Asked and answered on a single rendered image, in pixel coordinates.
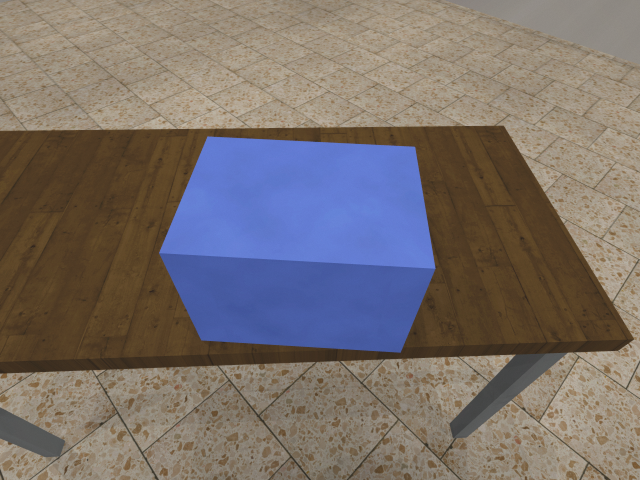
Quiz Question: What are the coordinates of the table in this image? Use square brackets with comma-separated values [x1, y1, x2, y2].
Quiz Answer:
[0, 126, 634, 457]

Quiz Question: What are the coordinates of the carton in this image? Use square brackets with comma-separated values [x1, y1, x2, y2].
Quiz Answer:
[159, 137, 436, 353]

